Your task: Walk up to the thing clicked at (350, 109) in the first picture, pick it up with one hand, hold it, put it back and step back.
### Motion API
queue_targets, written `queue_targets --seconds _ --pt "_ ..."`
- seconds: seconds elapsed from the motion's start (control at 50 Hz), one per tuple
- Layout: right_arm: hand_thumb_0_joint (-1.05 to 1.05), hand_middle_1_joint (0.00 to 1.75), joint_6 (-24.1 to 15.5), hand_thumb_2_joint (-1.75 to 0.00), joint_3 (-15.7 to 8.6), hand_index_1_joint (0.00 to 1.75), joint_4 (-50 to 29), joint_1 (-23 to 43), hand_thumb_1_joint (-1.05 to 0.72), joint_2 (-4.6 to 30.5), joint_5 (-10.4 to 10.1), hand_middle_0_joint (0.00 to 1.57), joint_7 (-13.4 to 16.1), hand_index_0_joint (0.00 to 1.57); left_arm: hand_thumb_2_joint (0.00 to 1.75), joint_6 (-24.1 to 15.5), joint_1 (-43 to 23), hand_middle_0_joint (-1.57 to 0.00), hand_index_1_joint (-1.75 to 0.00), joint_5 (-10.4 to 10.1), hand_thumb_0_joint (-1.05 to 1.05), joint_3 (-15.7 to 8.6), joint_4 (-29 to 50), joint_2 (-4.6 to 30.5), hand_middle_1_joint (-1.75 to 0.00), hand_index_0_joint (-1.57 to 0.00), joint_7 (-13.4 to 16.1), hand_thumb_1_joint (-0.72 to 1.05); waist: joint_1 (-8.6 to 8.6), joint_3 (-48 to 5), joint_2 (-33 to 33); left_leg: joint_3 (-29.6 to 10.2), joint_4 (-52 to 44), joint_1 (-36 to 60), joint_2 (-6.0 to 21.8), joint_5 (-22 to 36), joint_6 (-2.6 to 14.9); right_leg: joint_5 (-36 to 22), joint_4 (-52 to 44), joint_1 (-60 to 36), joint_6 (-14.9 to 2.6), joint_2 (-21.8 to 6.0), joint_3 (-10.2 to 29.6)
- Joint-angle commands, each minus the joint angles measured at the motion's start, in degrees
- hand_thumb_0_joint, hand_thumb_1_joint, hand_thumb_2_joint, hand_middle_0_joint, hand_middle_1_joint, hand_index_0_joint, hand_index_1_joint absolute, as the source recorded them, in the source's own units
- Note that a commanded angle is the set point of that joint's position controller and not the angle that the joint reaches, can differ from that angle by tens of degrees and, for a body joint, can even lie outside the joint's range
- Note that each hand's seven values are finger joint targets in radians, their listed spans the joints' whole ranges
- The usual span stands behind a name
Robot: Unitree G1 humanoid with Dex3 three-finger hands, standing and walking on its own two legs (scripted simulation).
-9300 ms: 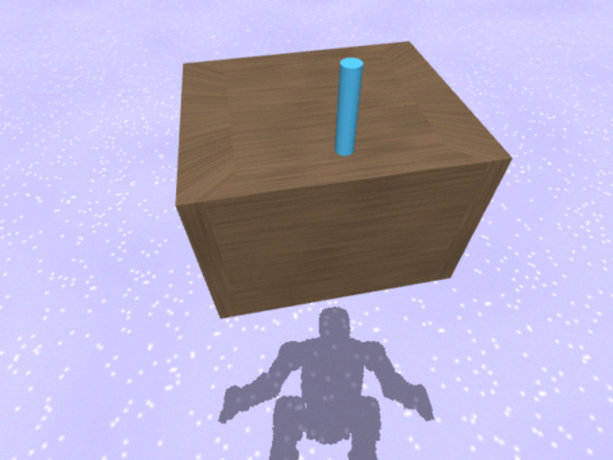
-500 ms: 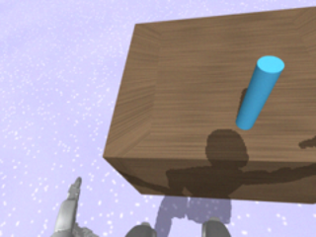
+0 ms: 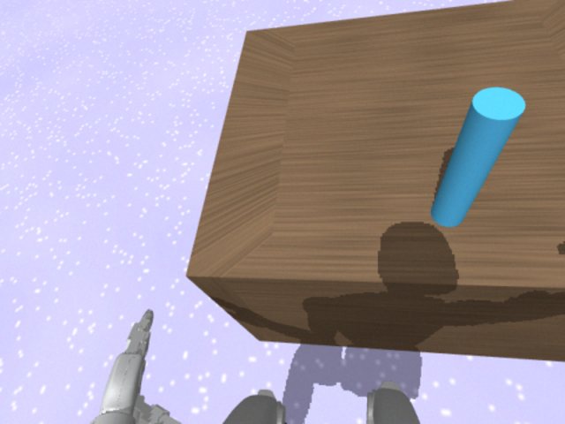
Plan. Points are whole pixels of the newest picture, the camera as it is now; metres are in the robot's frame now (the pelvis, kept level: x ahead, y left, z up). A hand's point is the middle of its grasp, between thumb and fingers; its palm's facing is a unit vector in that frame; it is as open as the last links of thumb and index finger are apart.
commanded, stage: go down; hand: right
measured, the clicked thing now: (467, 170) +0.47 -0.21 +0.02
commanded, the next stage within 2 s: approach in 0.98 s
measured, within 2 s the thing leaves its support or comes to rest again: neither
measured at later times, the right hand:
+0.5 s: hand out of the picture +0.38 -0.39 +0.08, palm faces +0.24 +0.97 +0.02, open 17.5 cm
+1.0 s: hand out of the picture +0.38 -0.39 +0.07, palm faces +0.24 +0.97 +0.02, open 17.6 cm
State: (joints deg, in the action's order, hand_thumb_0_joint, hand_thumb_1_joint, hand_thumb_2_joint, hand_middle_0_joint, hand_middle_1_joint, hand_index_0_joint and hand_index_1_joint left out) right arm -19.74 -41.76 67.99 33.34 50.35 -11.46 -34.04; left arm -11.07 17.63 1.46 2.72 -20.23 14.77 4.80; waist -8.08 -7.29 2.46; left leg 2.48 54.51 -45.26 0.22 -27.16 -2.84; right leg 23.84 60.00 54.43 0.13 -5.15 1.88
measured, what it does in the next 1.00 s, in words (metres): stands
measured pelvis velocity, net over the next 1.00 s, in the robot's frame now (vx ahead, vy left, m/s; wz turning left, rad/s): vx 0.00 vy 0.00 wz -0.01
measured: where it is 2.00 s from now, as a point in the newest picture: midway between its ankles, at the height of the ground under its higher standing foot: outside the picture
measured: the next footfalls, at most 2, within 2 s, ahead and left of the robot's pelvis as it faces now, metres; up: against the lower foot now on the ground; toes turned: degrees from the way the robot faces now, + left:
none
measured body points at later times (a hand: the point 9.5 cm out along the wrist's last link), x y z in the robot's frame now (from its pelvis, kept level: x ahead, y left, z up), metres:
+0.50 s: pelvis +0.00 +0.00 +0.00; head +0.09 -0.06 +0.44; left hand +0.16 +0.26 -0.02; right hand +0.36 -0.45 +0.08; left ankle -0.01 +0.16 -0.67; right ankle +0.04 -0.11 -0.67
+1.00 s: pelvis +0.00 +0.00 +0.00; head +0.09 -0.06 +0.44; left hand +0.16 +0.26 -0.02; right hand +0.36 -0.44 +0.07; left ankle -0.01 +0.16 -0.67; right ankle +0.04 -0.11 -0.67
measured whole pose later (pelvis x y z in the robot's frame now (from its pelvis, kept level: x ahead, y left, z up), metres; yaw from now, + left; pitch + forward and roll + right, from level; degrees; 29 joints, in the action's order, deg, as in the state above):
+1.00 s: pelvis +0.00 +0.00 +0.00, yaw +0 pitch +18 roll +5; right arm -20.1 -41.7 64.8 30.3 47.9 -12.8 -35.2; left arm -11.4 18.8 1.0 2.0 -18.3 15.4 4.6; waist -7.6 -7.4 2.7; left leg 2.6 54.9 -44.6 0.3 -27.7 -2.7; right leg 24.1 60.2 53.9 0.3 -4.9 2.1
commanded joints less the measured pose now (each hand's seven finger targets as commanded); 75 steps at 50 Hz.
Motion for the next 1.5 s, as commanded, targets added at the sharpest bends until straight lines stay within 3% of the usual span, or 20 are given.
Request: queue_targets --seconds 0.0,0.08,0.12,0.18,0.24,0.28,0.4,0.46,0.54,0.56,0.66,0.72,0.94,1.08,1.14,1.28,1.34,1.4,1.42,1.48 --pt "0.0 0.05 -3.4 -0.05 -3.1 0.05 -14.5 15.9 0.58 23.5 -1.8 0.05 -0.5 0.05 0.05 -2.8 1.6 -0.05 -0.05 -0.3 0.0 -7.4 8.3 12.7 -0.05 -0.05 1.4 -0.54 2.4 -23.9 -19.4 0.9 -5.7 -0.1 -2.6 12.7 3.99 -18.9 -8.9 -29.5 0.02 1.5 2.0" --pt "0.0 0.05 -3.1 -0.05 -1.5 0.05 -12.4 15.2 0.57 20.8 -1.7 0.05 -0.4 0.05 0.05 -3.0 -1.8 -0.05 -0.05 -0.4 0.0 -4.3 9.2 9.9 -0.05 -0.05 1.2 -0.54 2.29 -19.3 -16.0 0.5 -6.2 -0.2 -2.5 11.5 3.98 -13.4 -9.0 -24.6 -0.59 1.8 1.5" --pt "0.0 0.05 -3.1 -0.06 -1.9 0.05 -11.7 14.8 0.56 21.8 -1.6 0.05 -0.3 0.05 0.05 -3.1 -0.4 -0.05 -0.05 -0.4 0.0 -5.6 9.8 11.3 -0.05 -0.05 1.4 -0.54 1.5 -19.6 -15.5 0.1 -6.8 1.0 -2.3 11.1 3.85 -10.6 -9.1 -23.9 -0.96 2.2 1.2" --pt "0.0 0.05 -3.5 -0.06 -1.8 0.05 -11.7 14.5 0.55 21.6 -2.2 0.05 -0.6 0.05 0.05 -3.1 1.5 -0.05 -0.05 -0.3 0.0 -5.9 7.5 11.3 -0.05 -0.05 1.5 -0.54 1.27 -18.3 -16.6 0.7 -6.2 -0.4 -2.6 11.4 3.81 -12.1 -9.1 -24.6 -0.56 2.1 1.5" --pt "0.0 0.06 -4.1 -0.06 -2.0 0.06 -14.7 17.1 0.56 21.7 -2.2 0.05 -0.6 0.05 0.05 -3.7 -0.8 -0.05 -0.05 -0.3 0.0 -6.2 12.1 11.9 -0.05 -0.05 1.6 -0.54 1.2 -24.1 -17.5 0.7 -5.7 0.2 -2.5 13.4 3.75 -17.1 -8.2 -28.8 -0.21 1.8 1.8" --pt "0.0 0.05 -3.6 -0.06 -1.5 0.05 -13.7 14.9 0.55 21.3 -1.9 0.05 -0.7 0.05 0.05 -3.0 4.9 -0.05 -0.05 -0.2 0.0 -6.7 6.2 11.6 -0.05 -0.05 1.5 -0.54 1.39 -22.1 -18.5 0.9 -5.6 -0.1 -2.5 14.2 3.76 -19.3 -8.3 -28.9 -0.2 1.9 1.8" --pt "0.0 0.05 -3.0 -0.06 -1.1 0.05 -12.4 12.2 0.54 19.6 -1.9 0.05 -0.5 0.05 0.05 -3.2 1.9 -0.05 -0.05 -0.4 0.0 -6.9 8.9 11.8 -0.05 -0.05 1.3 -0.54 1.86 -19.2 -16.9 0.6 -6.2 0.2 -2.4 12.7 3.89 -15.0 -9.0 -26.1 -0.4 2.1 1.4" --pt "0.0 0.06 -3.5 -0.06 -3.0 0.06 -16.6 16.2 0.55 23.0 -2.2 0.05 -0.5 0.05 0.05 -3.1 1.5 -0.05 -0.05 -0.4 0.0 -7.8 8.8 12.5 -0.05 -0.05 1.3 -0.54 1.97 -23.6 -17.9 0.4 -5.8 2.1 -2.1 15.7 3.71 -18.7 -8.0 -28.1 -0.49 2.2 1.5" --pt "0.0 0.06 -3.1 -0.07 -1.8 0.06 -11.2 11.1 0.57 19.5 -2.5 0.04 -0.7 0.05 0.05 -2.9 1.7 -0.05 -0.05 -0.7 0.0 -4.1 8.0 8.9 -0.05 -0.05 0.8 -0.54 2.64 -17.5 -14.9 0.5 -6.1 0.7 -2.2 13.0 3.83 -14.8 -8.5 -23.8 -0.87 2.3 1.3" --pt "0.0 0.06 -4.0 -0.06 -3.0 0.06 -15.8 15.0 0.58 22.0 -2.5 0.04 -0.7 0.05 0.04 -3.6 -2.4 -0.05 -0.05 -0.8 0.0 -5.0 14.1 10.5 -0.05 -0.05 1.0 -0.54 2.49 -21.9 -14.7 0.5 -5.9 2.2 -2.3 13.6 3.87 -15.1 -8.6 -25.1 -0.67 2.1 1.7" --pt "0.0 0.06 -3.7 -0.07 -2.8 0.06 -13.9 12.9 0.56 21.7 -2.5 0.04 -1.1 0.05 0.04 -3.1 4.5 -0.05 -0.05 -0.4 0.0 -8.0 7.4 12.5 -0.05 -0.06 1.2 -0.53 1.6 -21.4 -17.3 0.3 -5.6 1.6 -2.2 14.7 3.8 -17.2 -8.1 -26.6 -0.7 2.3 1.3" --pt "0.0 0.06 -3.6 -0.07 -1.3 0.06 -13.4 13.0 0.56 19.3 -2.7 0.04 -1.2 0.05 0.04 -3.5 1.7 -0.05 -0.05 -0.6 0.0 -6.9 10.2 11.6 -0.05 -0.06 1.0 -0.53 1.58 -18.1 -16.3 0.3 -5.9 0.5 -2.2 11.9 3.86 -12.4 -9.0 -24.4 -0.6 2.4 1.2" --pt "0.0 0.06 -3.9 -0.06 -2.3 0.06 -15.4 12.0 0.55 20.3 -3.0 0.05 -1.5 0.05 0.04 -3.4 2.1 -0.05 -0.05 -0.7 0.0 -5.3 10.9 10.5 -0.05 -0.05 0.8 -0.53 2.59 -21.0 -17.6 0.8 -5.5 0.4 -2.4 13.4 3.88 -18.9 -8.4 -27.7 -0.07 2.0 1.9" --pt "0.0 0.05 -3.4 -0.05 -1.8 0.05 -15.8 14.2 0.55 20.4 -2.4 0.05 -1.2 0.05 0.03 -3.6 1.8 -0.05 -0.05 -0.5 0.0 -7.5 10.9 12.6 -0.05 -0.05 1.4 -0.54 1.5 -21.4 -15.9 0.3 -6.2 2.1 -2.1 14.4 3.79 -15.9 -8.5 -26.8 -0.67 2.4 1.2" --pt "0.0 0.05 -3.0 -0.05 1.1 0.05 -13.1 14.7 0.54 15.6 -3.0 0.05 -1.3 0.05 0.03 -3.6 0.7 -0.05 -0.05 -0.7 0.0 -5.0 9.7 9.6 -0.05 -0.05 0.9 -0.54 1.16 -16.6 -15.3 0.1 -6.7 0.0 -2.1 11.0 3.75 -10.3 -9.4 -23.3 -0.73 2.4 1.2" --pt "0.0 0.05 -4.3 -0.05 6.3 0.05 -8.8 16.9 0.54 7.5 -2.2 0.05 0.5 0.05 0.02 -4.3 1.5 -0.05 -0.05 0.0 0.0 -7.8 14.5 11.8 -0.05 -0.06 0.5 -0.53 -1.8 -18.2 -11.2 0.6 -4.2 -4.2 -2.5 9.9 3.59 -9.2 -7.3 -22.7 -0.73 1.9 1.8" --pt "0.0 0.05 -6.2 -0.06 5.5 0.05 -8.8 17.7 0.55 8.1 -1.8 0.04 2.3 0.05 0.03 -4.0 5.6 -0.06 -0.05 0.5 0.0 -6.6 12.9 10.0 -0.05 -0.06 -0.4 -0.53 -1.47 -17.7 -11.4 0.2 -2.5 -5.3 -2.4 10.3 3.43 -9.2 -5.1 -19.2 -0.93 2.4 1.5" --pt "0.0 0.05 -8.4 -0.06 6.6 0.05 -11.4 19.4 0.52 5.0 -0.8 0.05 4.6 0.05 0.03 -4.4 2.3 -0.06 -0.05 1.1 0.0 -8.7 21.3 11.5 -0.05 -0.06 -0.7 -0.52 -2.38 -24.4 -11.7 0.1 0.4 -5.7 -2.6 12.6 3.59 -13.0 -2.3 -20.5 -0.89 2.2 1.5" --pt "0.0 0.05 -9.5 -0.06 5.0 0.05 -13.9 21.1 0.53 7.5 -0.4 0.04 5.5 0.05 0.02 -3.9 5.7 -0.06 -0.05 1.4 0.0 -9.3 18.9 11.6 -0.05 -0.06 -0.9 -0.52 -1.92 -25.1 -14.7 0.0 1.2 -6.8 -2.5 13.0 3.6 -14.7 -1.3 -21.4 -0.63 2.1 1.4" --pt "0.0 0.06 -11.3 -0.07 4.3 0.06 -12.0 18.3 0.54 5.6 0.6 0.04 8.2 0.04 0.03 -3.0 7.4 -0.05 -0.04 1.8 0.0 -10.3 20.6 11.2 -0.05 -0.06 -2.1 -0.52 -1.82 -23.4 -15.0 0.0 3.6 -9.4 -2.8 13.7 3.79 -17.3 1.5 -18.2 -0.39 2.0 1.5"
